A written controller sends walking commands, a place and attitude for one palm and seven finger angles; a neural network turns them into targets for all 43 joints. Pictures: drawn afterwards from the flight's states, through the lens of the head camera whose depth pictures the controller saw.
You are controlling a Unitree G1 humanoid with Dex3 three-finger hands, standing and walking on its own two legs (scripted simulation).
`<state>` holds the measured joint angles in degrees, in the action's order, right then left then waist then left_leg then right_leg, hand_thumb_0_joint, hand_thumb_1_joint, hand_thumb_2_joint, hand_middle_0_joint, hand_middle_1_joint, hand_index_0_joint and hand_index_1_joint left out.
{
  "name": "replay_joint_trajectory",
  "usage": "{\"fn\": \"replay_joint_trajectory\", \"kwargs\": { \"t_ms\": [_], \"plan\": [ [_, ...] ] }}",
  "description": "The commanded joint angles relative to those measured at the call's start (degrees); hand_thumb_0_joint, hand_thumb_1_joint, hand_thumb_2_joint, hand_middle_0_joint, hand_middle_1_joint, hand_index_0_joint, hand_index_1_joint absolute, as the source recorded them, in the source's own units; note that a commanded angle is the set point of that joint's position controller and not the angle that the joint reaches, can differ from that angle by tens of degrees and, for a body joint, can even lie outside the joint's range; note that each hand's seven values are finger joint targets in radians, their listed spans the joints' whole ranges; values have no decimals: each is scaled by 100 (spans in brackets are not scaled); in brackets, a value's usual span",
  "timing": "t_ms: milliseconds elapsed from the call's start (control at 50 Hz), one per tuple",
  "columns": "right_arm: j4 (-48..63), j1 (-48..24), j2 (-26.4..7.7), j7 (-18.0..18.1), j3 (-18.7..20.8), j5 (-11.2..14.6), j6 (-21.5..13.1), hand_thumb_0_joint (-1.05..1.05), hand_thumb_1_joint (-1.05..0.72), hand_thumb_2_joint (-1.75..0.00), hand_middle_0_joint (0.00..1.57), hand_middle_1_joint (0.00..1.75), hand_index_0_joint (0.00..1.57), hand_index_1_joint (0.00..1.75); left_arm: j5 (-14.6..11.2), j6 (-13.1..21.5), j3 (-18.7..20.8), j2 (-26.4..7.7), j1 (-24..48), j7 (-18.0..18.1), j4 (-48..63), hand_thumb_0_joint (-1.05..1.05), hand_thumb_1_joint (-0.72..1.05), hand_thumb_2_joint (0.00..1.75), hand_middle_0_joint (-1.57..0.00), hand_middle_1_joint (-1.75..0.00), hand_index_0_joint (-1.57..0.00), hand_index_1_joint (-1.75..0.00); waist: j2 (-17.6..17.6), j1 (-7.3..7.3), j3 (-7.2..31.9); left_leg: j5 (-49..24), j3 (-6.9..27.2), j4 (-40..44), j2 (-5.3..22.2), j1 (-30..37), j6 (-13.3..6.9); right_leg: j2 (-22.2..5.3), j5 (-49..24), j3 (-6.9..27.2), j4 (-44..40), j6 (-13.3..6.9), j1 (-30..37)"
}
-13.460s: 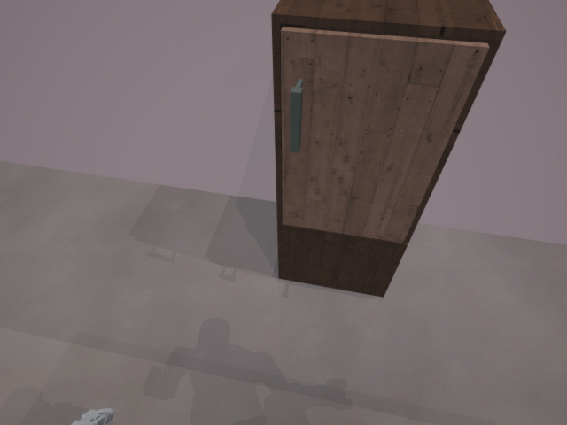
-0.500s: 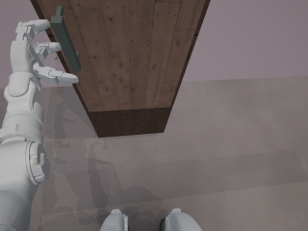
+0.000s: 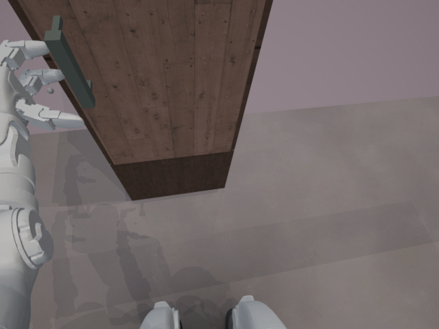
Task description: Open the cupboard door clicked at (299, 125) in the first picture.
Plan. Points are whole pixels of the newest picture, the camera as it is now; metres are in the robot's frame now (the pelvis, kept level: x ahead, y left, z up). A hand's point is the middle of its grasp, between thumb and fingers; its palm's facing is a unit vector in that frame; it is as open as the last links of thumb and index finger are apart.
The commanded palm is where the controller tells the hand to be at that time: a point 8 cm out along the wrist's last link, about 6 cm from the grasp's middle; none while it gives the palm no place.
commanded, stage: move the hooked fingers beside the handle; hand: left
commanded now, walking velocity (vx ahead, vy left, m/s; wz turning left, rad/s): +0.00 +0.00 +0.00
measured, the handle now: (74, 66) +0.57 +0.22 +0.09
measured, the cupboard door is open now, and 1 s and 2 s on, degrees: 0 0 0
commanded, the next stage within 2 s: slide the fingers in behind the handle in 1.28 s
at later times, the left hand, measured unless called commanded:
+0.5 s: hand (32, 90) +0.51 +0.27 +0.09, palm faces +0.10 -1.00 -0.01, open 14.0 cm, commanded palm +0.49 +0.31 +0.09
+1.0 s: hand (29, 91) +0.52 +0.28 +0.09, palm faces +0.09 -1.00 +0.00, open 14.0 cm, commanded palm +0.49 +0.32 +0.09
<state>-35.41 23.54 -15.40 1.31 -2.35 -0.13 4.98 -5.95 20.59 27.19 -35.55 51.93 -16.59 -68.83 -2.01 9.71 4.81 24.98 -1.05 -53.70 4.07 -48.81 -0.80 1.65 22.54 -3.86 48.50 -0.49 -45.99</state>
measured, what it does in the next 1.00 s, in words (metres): stands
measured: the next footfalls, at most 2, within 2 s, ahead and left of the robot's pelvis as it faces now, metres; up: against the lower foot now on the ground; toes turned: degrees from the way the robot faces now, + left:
none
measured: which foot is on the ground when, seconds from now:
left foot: down 0.00-1.00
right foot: down 0.00-1.00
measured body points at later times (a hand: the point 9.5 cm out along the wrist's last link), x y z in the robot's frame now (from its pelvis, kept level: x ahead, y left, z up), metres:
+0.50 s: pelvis -0.01 +0.01 -0.01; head +0.13 +0.04 +0.42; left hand +0.50 +0.33 +0.10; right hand -0.02 -0.26 -0.10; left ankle +0.00 +0.11 -0.69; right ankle +0.00 -0.12 -0.69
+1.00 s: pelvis +0.00 +0.02 +0.00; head +0.14 +0.05 +0.42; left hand +0.50 +0.34 +0.09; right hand -0.01 -0.25 -0.10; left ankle +0.00 +0.11 -0.69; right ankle +0.00 -0.12 -0.69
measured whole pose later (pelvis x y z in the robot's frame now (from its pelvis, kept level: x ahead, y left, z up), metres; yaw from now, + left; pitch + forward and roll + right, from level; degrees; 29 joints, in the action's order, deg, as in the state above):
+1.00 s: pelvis +0.00 +0.02 +0.00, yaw -1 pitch +22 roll -5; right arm -34.5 23.5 -15.6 1.9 -3.2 -0.6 5.2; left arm -5.7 18.7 29.3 -41.0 53.7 -20.7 -70.3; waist -1.4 10.9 4.9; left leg 26.3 -0.7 -56.0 4.0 -51.9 -1.8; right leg 1.7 22.6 -3.9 48.7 0.6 -48.0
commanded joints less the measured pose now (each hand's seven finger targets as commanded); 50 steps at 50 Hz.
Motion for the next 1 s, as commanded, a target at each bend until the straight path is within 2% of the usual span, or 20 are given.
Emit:
{"fn": "replay_joint_trajectory", "kwargs": {
  "t_ms": [0,40,60,80,140,180,240,340,440,520,540,560,600,620,740,780,800,880,900,980],
  "plan": [
    [164,976,-1113,119,399,17,-93,0,-90,-90,20,30,20,30,-145,389,79,-1613,2505,-168,1199,0,-50,30,-30,-120,-30,-120,-636,101,2619,-2318,288,403,-256,1866,-129,174,-2131,233,-420,20,1096],
    [135,999,-1122,129,409,19,-94,0,-90,-90,20,30,20,30,-156,403,108,-1657,2459,-208,1182,0,-50,30,-30,-120,-30,-120,-698,88,2690,-2419,314,387,-243,1985,-124,170,-2129,223,-409,16,1019],
    [130,972,-1115,125,390,18,-97,0,-90,-90,20,30,20,30,-138,369,-46,-1519,2528,-231,1119,0,-50,30,-30,-120,-30,-120,-868,118,2572,-2332,321,390,-248,1990,-110,168,-1984,207,-418,5,850],
    [93,981,-1120,125,387,20,-102,0,-90,-90,20,30,20,30,-153,335,-123,-1440,2632,-244,1059,0,-50,30,-30,-120,-30,-120,-746,192,2419,-2215,349,398,-233,1966,-116,174,-1844,184,-449,12,738],
    [123,996,-1169,156,384,11,-101,0,-90,-90,20,30,20,30,-140,340,179,-1875,2556,-252,1071,0,-50,30,-30,-120,-30,-120,-741,84,2663,-2250,364,390,-238,1941,-117,169,-1858,205,-404,4,873],
    [132,966,-1150,151,365,14,-116,0,-90,-90,20,30,20,30,-114,329,-1,-1734,2727,-255,1113,0,-50,30,-30,-120,-30,-120,-868,140,2491,-2142,369,406,-235,1936,-110,169,-1728,187,-427,5,742],
    [163,994,-1191,170,354,13,-113,0,-90,-90,20,30,20,30,-94,338,260,-2081,2617,-238,993,0,-50,30,-30,-120,-30,-120,-715,91,2595,-2180,386,385,-234,1849,-116,174,-1759,197,-384,5,834],
    [176,992,-1204,193,325,15,-125,0,-90,-90,20,30,20,30,-41,315,199,-2168,2778,-302,939,0,-50,30,-30,-120,-30,-120,-951,131,2599,-2149,409,345,-219,1911,-99,178,-1626,191,-368,-2,646],
    [182,1071,-1246,214,311,1,-116,0,-90,-90,20,30,20,30,-51,239,360,-2433,2705,-431,813,0,-50,30,-30,-120,-30,-120,-851,141,2704,-2325,432,293,-190,1888,-103,191,-1749,171,-330,8,661],
    [195,1142,-1239,203,324,-18,-87,0,-90,-90,20,30,20,30,-105,236,324,-2360,2658,-550,1036,0,-50,30,-30,-120,-30,-120,-1070,103,2915,-2724,470,276,-166,2227,-73,217,-1912,120,-288,-22,599],
    [184,1124,-1210,188,329,-17,-86,0,-90,-90,20,30,20,30,-135,231,145,-2104,2703,-581,1137,0,-50,30,-30,-120,-30,-120,-1265,130,2960,-2904,495,268,-142,2456,-36,223,-1912,86,-289,-17,425],
    [150,1146,-1207,172,340,-25,-77,0,-90,-90,20,30,20,30,-171,197,80,-1942,2677,-594,1076,0,-50,30,-30,-120,-30,-120,-1196,160,2869,-2927,514,250,-129,2501,-28,239,-1852,54,-311,-18,310],
    [135,1170,-1242,168,345,-25,-55,0,-90,-90,20,30,20,30,-198,124,198,-2057,2598,-579,931,0,-50,30,-30,-120,-30,-120,-967,163,2712,-2735,512,276,-138,2292,-53,242,-1781,56,-349,-5,368],
    [112,1184,-1249,178,343,-34,-47,0,-90,-90,20,30,20,30,-199,149,287,-2178,2681,-556,1032,0,-50,30,-30,-120,-30,-120,-1033,143,2722,-2808,525,276,-132,2323,-54,235,-1819,58,-329,-27,379],
    [135,1165,-1204,125,369,-48,-30,0,-90,-90,20,30,20,30,-144,188,209,-1998,2642,-411,1271,0,-50,30,-30,-120,-30,-120,-1185,118,2792,-3110,544,270,-116,2528,-8,243,-1895,32,-305,-24,297],
    [168,1175,-1228,124,362,-52,-16,0,-90,-90,20,30,20,30,-110,170,438,-2276,2426,-361,1142,0,-50,30,-30,-120,-30,-120,-941,36,2755,-3050,530,281,-131,2327,-19,242,-1960,36,-286,-29,510],
    [192,1142,-1207,115,356,-41,-18,0,-90,-90,20,30,20,30,-119,167,334,-2155,2489,-363,1194,0,-50,30,-30,-120,-30,-120,-984,89,2726,-2993,484,289,-143,2287,-37,241,-2010,60,-307,-9,542],
    [228,1110,-1224,130,350,-33,1,0,-90,-90,20,30,20,30,-61,171,471,-2417,2415,-385,1118,0,-50,30,-30,-120,-30,-120,-970,55,2685,-2916,443,252,-151,2138,-50,233,-2062,92,-285,-6,622],
    [248,1090,-1216,126,326,-25,-2,0,-90,-90,20,30,20,30,-66,161,351,-2303,2490,-412,1081,0,-50,30,-30,-120,-30,-120,-977,102,2601,-2809,454,281,-160,2085,-48,234,-1984,79,-291,-6,595],
    [210,1133,-1225,147,340,-38,-11,0,-90,-90,20,30,20,30,-117,224,375,-2331,2656,-500,1211,0,-50,30,-30,-120,-30,-120,-1112,122,2854,-3055,496,220,-135,2342,-26,244,-2073,67,-251,-16,542]
  ]
}}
